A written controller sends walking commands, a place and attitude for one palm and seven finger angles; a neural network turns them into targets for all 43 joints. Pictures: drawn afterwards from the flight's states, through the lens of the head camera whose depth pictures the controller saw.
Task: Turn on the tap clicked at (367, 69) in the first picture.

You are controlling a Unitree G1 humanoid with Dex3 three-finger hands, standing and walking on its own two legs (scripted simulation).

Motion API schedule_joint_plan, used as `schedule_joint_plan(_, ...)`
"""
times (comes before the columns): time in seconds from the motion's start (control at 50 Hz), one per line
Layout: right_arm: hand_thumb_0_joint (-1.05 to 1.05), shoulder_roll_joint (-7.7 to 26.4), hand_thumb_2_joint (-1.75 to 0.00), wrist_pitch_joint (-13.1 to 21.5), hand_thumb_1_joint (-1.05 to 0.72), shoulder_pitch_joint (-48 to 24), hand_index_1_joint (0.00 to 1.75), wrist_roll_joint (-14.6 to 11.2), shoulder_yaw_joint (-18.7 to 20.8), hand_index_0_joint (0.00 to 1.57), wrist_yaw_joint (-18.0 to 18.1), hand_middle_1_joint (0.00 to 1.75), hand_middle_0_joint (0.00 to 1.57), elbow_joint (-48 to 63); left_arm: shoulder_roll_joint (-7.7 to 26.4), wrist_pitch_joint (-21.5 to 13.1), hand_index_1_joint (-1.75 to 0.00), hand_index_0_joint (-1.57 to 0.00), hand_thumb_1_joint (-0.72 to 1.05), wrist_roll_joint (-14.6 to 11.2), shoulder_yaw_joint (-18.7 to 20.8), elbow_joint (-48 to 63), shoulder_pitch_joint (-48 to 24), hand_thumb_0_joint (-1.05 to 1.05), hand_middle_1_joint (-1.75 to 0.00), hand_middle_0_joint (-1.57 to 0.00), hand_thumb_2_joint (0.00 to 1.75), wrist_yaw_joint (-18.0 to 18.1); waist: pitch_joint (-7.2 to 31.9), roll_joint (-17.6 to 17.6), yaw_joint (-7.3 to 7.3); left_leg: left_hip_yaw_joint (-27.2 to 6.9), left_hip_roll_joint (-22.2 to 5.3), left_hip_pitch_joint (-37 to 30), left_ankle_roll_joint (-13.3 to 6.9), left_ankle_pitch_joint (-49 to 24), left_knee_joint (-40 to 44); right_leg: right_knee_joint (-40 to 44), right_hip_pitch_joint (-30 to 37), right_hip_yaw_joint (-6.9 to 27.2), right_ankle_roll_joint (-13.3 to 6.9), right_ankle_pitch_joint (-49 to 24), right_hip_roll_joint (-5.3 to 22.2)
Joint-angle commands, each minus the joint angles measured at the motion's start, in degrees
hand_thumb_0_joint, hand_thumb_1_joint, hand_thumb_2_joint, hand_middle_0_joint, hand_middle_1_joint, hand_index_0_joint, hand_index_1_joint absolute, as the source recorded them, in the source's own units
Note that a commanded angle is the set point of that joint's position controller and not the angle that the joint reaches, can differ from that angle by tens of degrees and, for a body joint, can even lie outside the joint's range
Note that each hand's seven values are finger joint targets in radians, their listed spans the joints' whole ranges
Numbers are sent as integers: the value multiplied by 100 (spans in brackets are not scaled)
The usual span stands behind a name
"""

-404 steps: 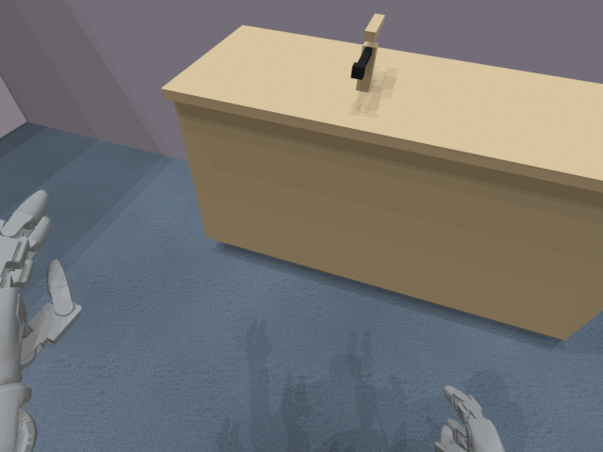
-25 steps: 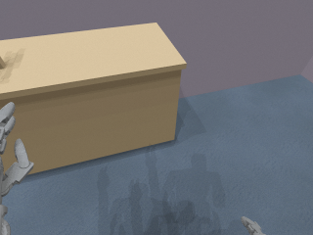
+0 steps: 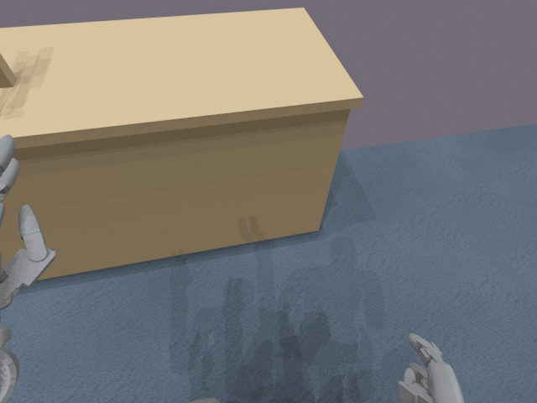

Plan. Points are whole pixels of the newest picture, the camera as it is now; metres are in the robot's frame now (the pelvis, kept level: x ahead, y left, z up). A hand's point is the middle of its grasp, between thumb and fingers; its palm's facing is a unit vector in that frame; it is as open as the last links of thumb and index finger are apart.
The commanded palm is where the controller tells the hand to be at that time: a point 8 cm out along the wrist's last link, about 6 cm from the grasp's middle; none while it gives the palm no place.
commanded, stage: take the last steps up to it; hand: left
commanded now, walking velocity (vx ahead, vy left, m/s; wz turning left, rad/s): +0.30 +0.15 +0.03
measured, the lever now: out of the picture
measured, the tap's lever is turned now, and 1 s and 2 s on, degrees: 0 0 0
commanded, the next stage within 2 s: come to a stop and stand still in 0.74 s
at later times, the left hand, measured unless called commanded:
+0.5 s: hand (56, 187) +0.31 +0.27 +0.18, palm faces +0.39 -0.81 -0.44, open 7.5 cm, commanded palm +0.25 +0.32 +0.19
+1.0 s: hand (33, 144) +0.38 +0.33 +0.18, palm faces +0.44 -0.78 -0.45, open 7.5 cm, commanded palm +0.32 +0.37 +0.19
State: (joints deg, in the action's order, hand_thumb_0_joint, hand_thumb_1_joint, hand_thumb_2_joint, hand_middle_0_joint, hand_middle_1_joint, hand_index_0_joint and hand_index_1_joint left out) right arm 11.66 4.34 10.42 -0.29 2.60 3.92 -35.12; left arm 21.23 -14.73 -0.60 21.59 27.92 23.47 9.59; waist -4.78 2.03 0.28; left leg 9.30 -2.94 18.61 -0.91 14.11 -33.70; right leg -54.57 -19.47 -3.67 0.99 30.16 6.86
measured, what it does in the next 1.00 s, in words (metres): walks ahead: right foot, then left foot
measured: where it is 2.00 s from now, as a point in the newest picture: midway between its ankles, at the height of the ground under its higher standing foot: outside the picture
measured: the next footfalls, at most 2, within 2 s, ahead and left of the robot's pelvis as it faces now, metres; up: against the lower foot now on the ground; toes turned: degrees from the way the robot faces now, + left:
right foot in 0.20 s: +0.12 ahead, -0.09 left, +0.00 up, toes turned -10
left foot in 0.54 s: +0.22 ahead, +0.20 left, +0.00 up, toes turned +10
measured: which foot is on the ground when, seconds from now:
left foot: down 0.00-0.20, up 0.22-0.52, down 0.54-0.84, up 0.86-1.00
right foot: up 0.00-0.18, down 0.20-0.54, up 0.56-0.80, down 0.82-1.00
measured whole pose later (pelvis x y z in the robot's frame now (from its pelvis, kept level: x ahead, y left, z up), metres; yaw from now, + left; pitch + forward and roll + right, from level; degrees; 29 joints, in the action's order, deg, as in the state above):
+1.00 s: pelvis +0.17 +0.09 +0.01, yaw +1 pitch -1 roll +2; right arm 11.6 2.3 11.2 -0.2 -1.5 3.0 -37.7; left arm 19.2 -12.5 -1.2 20.8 26.7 26.9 8.8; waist -4.1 -0.5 0.5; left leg 4.4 -1.9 24.2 1.9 23.2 -50.6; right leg -32.4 -14.5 -8.8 -2.1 17.1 4.6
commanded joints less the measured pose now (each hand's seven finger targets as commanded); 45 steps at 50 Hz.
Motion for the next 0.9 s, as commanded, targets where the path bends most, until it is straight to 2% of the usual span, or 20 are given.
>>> schedule_joint_plan(0.0,0,601,-90,391,-90,-249,30,-83,196,20,-52,30,20,714,1083,-377,-30,-20,90,-70,726,1731,124,0,-30,-20,90,45,1080,-1301,-31,-1949,-1504,-1573,-1283,-1048,1399,-759,-1632,14,28,-82,21)
schedule_joint_plan(0.08,0,569,-90,490,-90,-265,30,-37,76,20,-93,30,20,684,928,-338,-30,-20,90,-155,682,1674,551,0,-30,-20,90,30,1142,-1595,-14,-1030,-1150,-820,-889,-1155,1337,1120,-200,-548,47,-721,-290)
schedule_joint_plan(0.14,0,588,-90,381,-90,-307,30,-36,40,20,-20,30,20,661,924,-185,-30,-20,90,-129,712,1086,468,0,-30,-20,90,24,1167,-928,27,-722,-924,-27,-517,-353,411,2609,1224,-616,-34,-1436,-376)
schedule_joint_plan(0.16,0,517,-90,316,-90,-281,30,-48,52,20,-14,30,20,649,1004,-171,-30,-20,90,-80,740,927,322,0,-30,-20,90,20,1230,-28,36,-429,-581,571,-351,159,-728,3139,1745,340,-317,-1431,236)
schedule_joint_plan(0.18,0,436,-90,261,-90,-298,30,-26,37,20,-42,30,20,732,1179,-146,-30,-20,90,-51,852,744,207,0,-30,-20,90,24,1194,1504,-8,-108,145,1930,-46,1272,-2214,3656,2382,2677,-935,-1694,1526)
schedule_joint_plan(0.2,0,617,-90,260,-90,-404,30,-44,105,20,-106,30,20,770,1093,-108,-30,-20,90,-183,873,450,76,0,-30,-20,90,-6,1013,1607,56,-776,136,2300,71,1486,-3205,4021,2110,3563,-1111,-1332,2037)
schedule_joint_plan(0.22,0,601,-90,241,-90,-417,30,-37,109,20,-146,30,20,675,1084,-167,-30,-20,90,-190,792,528,-110,0,-30,-20,90,-41,670,1312,6,-1123,-60,2473,138,1241,-3749,4079,1807,3477,-1273,-1096,2131)
schedule_joint_plan(0.26,0,522,-90,150,-90,-397,30,-7,0,20,-157,30,20,497,998,-324,-30,-20,90,-109,703,598,-75,0,-30,-20,90,-85,512,546,-35,-1139,-301,2410,235,657,-3877,3852,1471,1940,-1099,-2035,1733)
schedule_joint_plan(0.32,0,549,-90,109,-90,-477,30,7,-3,20,-139,30,20,597,960,-450,-30,-20,90,-20,506,1057,-209,0,-30,-20,90,-66,687,511,-66,-909,-446,1741,206,428,-2630,3585,1202,658,-870,-3301,1432)
schedule_joint_plan(0.44,0,419,-90,211,-90,-323,30,62,84,20,-83,30,20,868,1127,-373,-30,-20,90,-25,790,1778,206,0,-30,-20,90,161,1151,644,59,144,128,42,132,-90,79,2996,1391,282,-709,-3554,1088)
schedule_joint_plan(0.48,0,495,-90,215,-90,-212,30,35,160,20,-21,30,20,900,1082,-398,-30,-20,90,-22,779,1858,11,0,-30,-20,90,169,1218,72,-53,207,175,-738,128,-510,777,2302,1113,90,-484,-3136,794)
schedule_joint_plan(0.5,0,612,-90,240,-90,-69,30,-6,227,20,20,30,20,897,1032,-428,-30,-20,90,-39,741,1840,44,0,-30,-20,90,166,1338,-737,-146,-329,-202,-1349,-66,-780,971,1353,619,-132,-279,-2710,506)
schedule_joint_plan(0.52,0,766,-90,253,-90,-78,30,-36,284,20,-3,30,20,935,984,-454,-30,-20,90,-47,750,1884,-3,0,-30,-20,90,166,1486,-1880,-120,-1719,-1227,-2051,-548,-2088,1059,83,-528,-493,13,-636,-174)
schedule_joint_plan(0.54,0,728,-90,278,-90,-40,30,-49,273,20,-46,30,20,947,949,-488,-30,-20,90,-12,637,1381,100,0,-30,-20,90,110,1383,-1941,-86,-2587,-1768,-1710,-999,-1811,1451,-947,-1022,-237,-22,901,-427)
schedule_joint_plan(0.58,0,644,-90,306,-90,-162,30,-54,239,20,-41,30,20,809,1113,-468,-30,-20,90,-83,850,1334,63,0,-30,-20,90,71,1247,-1875,-94,-2555,-1811,-1507,-1374,-1221,1423,-1371,-1577,92,-5,426,-128)
schedule_joint_plan(0.66,0,604,-90,395,-90,-208,30,-89,138,20,-119,30,20,744,837,-389,-30,-20,90,-148,581,1678,456,0,-30,-20,90,-18,1144,-1560,-43,-1332,-1246,-785,-973,-1637,1320,184,-673,-290,62,-357,-214)
schedule_joint_plan(0.76,0,600,-90,322,-90,-229,30,-52,-9,20,-2,30,20,731,998,-117,-30,-20,90,-154,718,1263,462,0,-30,-20,90,22,1227,-955,4,-964,-1023,-92,-526,-402,756,2538,971,-513,10,-1227,-391)
schedule_joint_plan(0.78,0,570,-90,271,-90,-260,30,-45,-13,20,10,30,20,733,1037,-89,-30,-20,90,-120,736,1139,318,0,-30,-20,90,23,1194,-430,-6,-735,-778,295,-343,221,215,3061,1323,-15,-149,-1541,-37)
schedule_joint_plan(0.82,0,479,-90,233,-90,-345,30,-48,-47,20,-33,30,20,874,1173,8,-30,-20,90,-198,852,827,58,0,-30,-20,90,38,863,1584,15,-376,196,1754,148,1620,-2010,3852,1627,2943,-1018,-2178,1796)
schedule_joint_plan(0.88,0,436,-90,168,-90,-368,30,-24,-155,20,-117,30,20,678,1055,-98,-30,-20,90,-175,735,864,-35,0,-30,-20,90,33,837,759,-57,-1015,-94,1683,338,1117,-2946,3383,1638,1687,-1108,-4417,1598)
